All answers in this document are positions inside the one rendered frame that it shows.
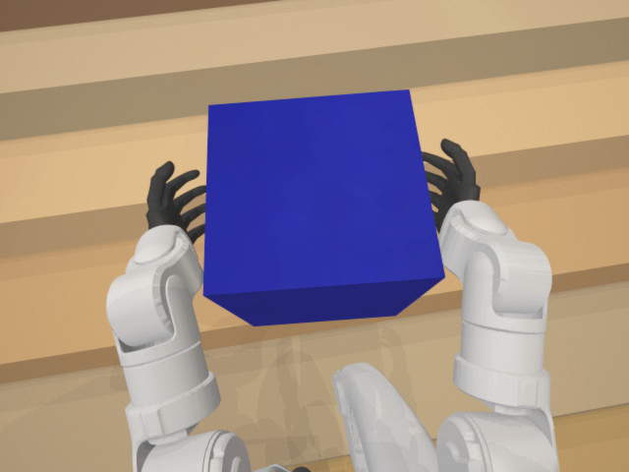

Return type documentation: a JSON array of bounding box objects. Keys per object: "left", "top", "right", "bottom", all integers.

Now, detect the robot right hand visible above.
[{"left": 422, "top": 139, "right": 481, "bottom": 234}]

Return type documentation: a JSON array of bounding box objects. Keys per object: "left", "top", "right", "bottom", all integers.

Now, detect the robot left hand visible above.
[{"left": 146, "top": 161, "right": 206, "bottom": 245}]

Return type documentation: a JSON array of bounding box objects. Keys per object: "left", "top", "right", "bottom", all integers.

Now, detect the left robot forearm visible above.
[{"left": 106, "top": 225, "right": 221, "bottom": 472}]

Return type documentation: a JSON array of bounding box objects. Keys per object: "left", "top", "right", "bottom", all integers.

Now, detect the right robot forearm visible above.
[{"left": 438, "top": 201, "right": 560, "bottom": 472}]

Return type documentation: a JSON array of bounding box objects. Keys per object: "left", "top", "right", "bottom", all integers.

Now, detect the carton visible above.
[{"left": 203, "top": 89, "right": 445, "bottom": 326}]

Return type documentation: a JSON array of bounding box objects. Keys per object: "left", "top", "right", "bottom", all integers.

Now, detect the right robot shin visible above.
[{"left": 343, "top": 415, "right": 369, "bottom": 472}]

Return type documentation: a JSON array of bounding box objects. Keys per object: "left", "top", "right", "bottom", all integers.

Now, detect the left robot upper arm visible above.
[{"left": 142, "top": 430, "right": 252, "bottom": 472}]

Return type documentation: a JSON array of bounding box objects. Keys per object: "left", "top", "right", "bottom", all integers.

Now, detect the right robot thigh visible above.
[{"left": 332, "top": 362, "right": 438, "bottom": 472}]

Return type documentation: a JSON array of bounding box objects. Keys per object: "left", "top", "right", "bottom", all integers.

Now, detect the right robot upper arm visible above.
[{"left": 436, "top": 412, "right": 559, "bottom": 472}]

